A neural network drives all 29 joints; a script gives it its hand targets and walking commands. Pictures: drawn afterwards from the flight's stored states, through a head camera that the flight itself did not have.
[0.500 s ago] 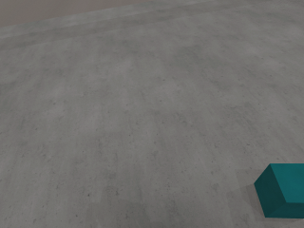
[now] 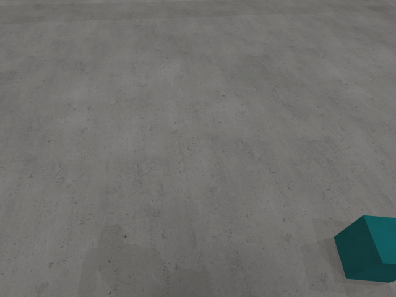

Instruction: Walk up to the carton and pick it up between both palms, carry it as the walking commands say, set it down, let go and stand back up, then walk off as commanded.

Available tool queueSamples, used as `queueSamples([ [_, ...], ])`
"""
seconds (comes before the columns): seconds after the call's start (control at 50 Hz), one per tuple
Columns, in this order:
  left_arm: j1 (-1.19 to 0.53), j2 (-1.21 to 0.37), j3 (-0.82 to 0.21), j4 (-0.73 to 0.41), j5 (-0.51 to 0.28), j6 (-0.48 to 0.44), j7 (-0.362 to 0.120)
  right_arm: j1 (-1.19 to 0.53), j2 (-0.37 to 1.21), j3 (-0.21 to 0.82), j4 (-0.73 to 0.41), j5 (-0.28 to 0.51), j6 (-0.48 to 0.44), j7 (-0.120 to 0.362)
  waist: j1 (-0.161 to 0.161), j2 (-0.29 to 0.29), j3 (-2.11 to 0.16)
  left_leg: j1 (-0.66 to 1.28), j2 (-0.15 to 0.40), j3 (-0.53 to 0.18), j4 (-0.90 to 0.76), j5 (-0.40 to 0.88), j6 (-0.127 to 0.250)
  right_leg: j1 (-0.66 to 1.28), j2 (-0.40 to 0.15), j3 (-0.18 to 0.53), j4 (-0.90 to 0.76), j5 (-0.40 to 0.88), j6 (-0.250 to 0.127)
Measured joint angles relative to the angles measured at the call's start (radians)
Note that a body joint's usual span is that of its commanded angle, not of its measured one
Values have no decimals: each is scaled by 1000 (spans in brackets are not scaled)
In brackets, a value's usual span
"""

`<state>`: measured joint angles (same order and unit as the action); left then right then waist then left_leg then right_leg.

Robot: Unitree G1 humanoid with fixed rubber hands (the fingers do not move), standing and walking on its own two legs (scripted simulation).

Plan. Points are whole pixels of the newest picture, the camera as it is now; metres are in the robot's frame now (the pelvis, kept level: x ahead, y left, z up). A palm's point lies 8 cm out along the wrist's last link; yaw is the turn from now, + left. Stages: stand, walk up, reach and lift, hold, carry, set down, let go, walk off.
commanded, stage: walk off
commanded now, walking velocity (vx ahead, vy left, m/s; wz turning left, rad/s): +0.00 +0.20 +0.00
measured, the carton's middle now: (376, 250) +0.45 -0.83 -0.64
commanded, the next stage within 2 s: none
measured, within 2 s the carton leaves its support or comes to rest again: neither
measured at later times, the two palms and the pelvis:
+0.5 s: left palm out of the picture -0.01 +0.37 -0.10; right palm out of the picture +0.03 -0.16 -0.14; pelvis -0.01 +0.10 +0.01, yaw +1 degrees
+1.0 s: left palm out of the picture +0.04 +0.50 -0.13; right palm out of the picture +0.02 +0.00 -0.14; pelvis -0.03 +0.25 -0.01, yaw -1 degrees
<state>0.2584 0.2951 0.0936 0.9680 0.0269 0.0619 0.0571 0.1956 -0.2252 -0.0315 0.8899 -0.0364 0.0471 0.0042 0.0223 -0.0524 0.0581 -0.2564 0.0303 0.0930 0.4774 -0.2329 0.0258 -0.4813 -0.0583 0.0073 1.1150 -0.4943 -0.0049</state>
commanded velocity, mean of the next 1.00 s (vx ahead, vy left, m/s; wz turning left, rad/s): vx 0.00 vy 0.20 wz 0.00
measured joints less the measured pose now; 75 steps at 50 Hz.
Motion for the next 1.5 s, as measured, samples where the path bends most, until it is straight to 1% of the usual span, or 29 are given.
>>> queueSamples([
  [0.04, -12, -6, -2, -2, 4, -2, -2, 9, 6, 5, -1, 2, -2, -9, -12, 2, -10, 9, -15, 8, -20, 11, 17, -9, 11, -44, 35, 30, 4],
  [0.1, -30, -27, -13, -7, 0, 1, 0, 19, 13, 13, 2, 0, -7, -22, -25, 15, -22, 13, -39, 21, -29, 14, 41, 26, 20, -100, -44, 27, 4],
  [0.2, -58, -80, -44, -17, -14, -7, 12, 42, 16, 20, 27, -2, 0, -29, -41, 50, -25, 5, -87, 46, -9, 3, 75, 145, 32, -126, -309, 5, -25],
  [0.26, -53, -109, -59, -17, -14, -23, 17, 66, 10, 20, 49, 9, 8, -27, -32, 73, -33, -10, -112, 66, 22, -14, 84, 245, 26, -132, -546, 141, -43],
  [0.28, -48, -118, -61, -15, -9, -26, 18, 73, 7, 16, 57, 15, 10, -25, -27, 89, -32, -28, -108, 61, 66, -64, 59, 248, 27, -134, -557, 163, -47],
  [0.32, -29, -118, -60, -10, -2, -31, 19, 80, 6, 8, 63, 6, 18, -16, -19, 94, -30, -104, -110, 19, 267, -162, 8, 253, 11, -134, -572, 178, -45],
  [0.38, 7, -105, -53, 11, -3, -38, 16, 73, -10, -13, 58, -3, 20, 4, -18, 94, -20, -193, -101, -73, 511, -124, -41, 283, -15, -131, -640, 216, -23],
  [0.42, 22, -93, -47, 19, -4, -46, 12, 67, -23, -25, 55, -4, 20, 15, -14, 90, -13, -221, -81, -123, 582, -92, -73, 293, -34, -127, -671, 238, -8],
  [0.46, 29, -82, -41, 22, -1, -53, 9, 60, -35, -33, 52, 0, 25, 21, -9, 84, -6, -224, -53, -151, 577, -77, -102, 294, -56, -122, -683, 251, 9],
  [0.52, 33, -67, -30, 24, 7, -59, 3, 42, -42, -31, 43, 6, 36, 28, 3, 70, 3, -189, 2, -136, 453, -83, -130, 288, -85, -116, -684, 258, 35],
  [0.56, 34, -55, -20, 24, 11, -55, -1, 23, -39, -25, 31, 9, 41, 33, 14, 59, 8, -150, 27, -105, 344, -104, -133, 279, -103, -110, -675, 259, 54],
  [0.6, 34, -41, -10, 24, 14, -48, -5, 2, -37, -21, 17, 11, 41, 35, 26, 45, 11, -105, 36, -74, 234, -115, -124, 264, -119, -103, -660, 258, 77],
  [0.66, 42, -15, 1, 21, 13, -38, -9, -18, -39, -22, 2, 3, 22, 32, 30, 30, 7, -1, 28, -32, 7, -28, -90, 221, -141, -88, -589, 232, 104],
  [0.68, 38, -3, 5, 19, 15, -32, -10, -24, -31, -23, 5, 0, 13, 31, 29, 12, 14, -7, 15, -24, 14, -13, -71, 185, -145, -67, -508, 138, 87],
  [0.72, 28, 4, 4, 15, 4, -10, -1, -25, -18, -15, 2, -3, 0, 25, 21, 0, 16, -23, 13, -17, 46, -19, -39, 97, -89, -4, -284, -27, 41],
  [0.76, 13, 3, 1, 8, -7, 0, 0, -13, -9, -6, -1, -6, -2, 12, 9, 1, 9, -14, 12, -11, 25, -12, -19, 32, -28, 18, -110, -40, 8],
  [0.82, -11, -4, -2, 1, 1, -4, -3, 4, 1, 3, -2, 0, -2, -5, -7, 2, -5, 5, -6, 1, -15, 9, 6, -9, 5, -31, 11, 18, 3],
  [0.88, -28, -22, -12, -3, 0, -2, -2, 14, 8, 11, 1, -1, -5, -17, -22, 12, -20, 11, -30, 14, -25, 13, 30, 17, 16, -94, -39, 27, 4],
  [0.98, -57, -75, -43, -14, -13, -9, 10, 35, 14, 20, 24, -3, -1, -27, -38, 47, -25, 4, -77, 39, -5, 0, 64, 136, 31, -130, -301, 7, -23],
  [1.04, -54, -105, -59, -15, -14, -25, 15, 58, 10, 20, 47, 9, 6, -27, -30, 68, -32, -10, -105, 60, 26, -17, 75, 241, 26, -136, -547, 165, -38],
  [1.1, -32, -117, -61, -10, -2, -34, 16, 75, 6, 9, 61, 7, 18, -17, -19, 93, -30, -100, -103, 15, 262, -165, 4, 249, 12, -138, -568, 190, -45],
  [1.14, -7, -111, -57, 2, -2, -38, 14, 73, -3, -4, 60, 2, 21, -4, -17, 96, -24, -166, -101, -45, 443, -151, -28, 271, -5, -136, -613, 202, -33],
  [1.18, 12, -99, -52, 13, -4, -44, 11, 67, -16, -18, 57, -4, 20, 9, -15, 93, -16, -207, -87, -100, 546, -108, -57, 287, -23, -132, -656, 229, -18],
  [1.24, 26, -83, -43, 20, -2, -56, 6, 58, -35, -32, 54, 0, 25, 21, -8, 85, -6, -224, -51, -152, 577, -76, -101, 292, -55, -124, -685, 254, 6],
  [1.3, 31, -67, -32, 23, 6, -61, 1, 42, -42, -31, 45, 6, 36, 27, 2, 72, 3, -191, 1, -138, 461, -77, -130, 286, -84, -117, -687, 263, 32],
  [1.38, 31, -42, -11, 24, 14, -50, -7, 4, -37, -21, 20, 11, 41, 35, 24, 48, 10, -109, 36, -75, 244, -113, -125, 262, -117, -105, -665, 263, 73],
  [1.44, 39, -17, 1, 21, 12, -39, -10, -16, -41, -21, 4, 4, 25, 33, 31, 34, 7, -3, 30, -32, 15, -36, -94, 223, -137, -91, -602, 243, 106],
  [1.46, 36, -4, 4, 21, 16, -34, -12, -22, -33, -23, 7, 0, 14, 31, 30, 15, 14, 0, 16, -22, 7, -16, -74, 189, -148, -76, -525, 160, 89],
  [1.5, 26, 6, 4, 19, 7, -10, -3, -23, -18, -15, 6, -1, 0, 25, 23, -1, 18, -20, 9, -14, 48, -23, -40, 103, -101, -7, -306, -15, 41],
])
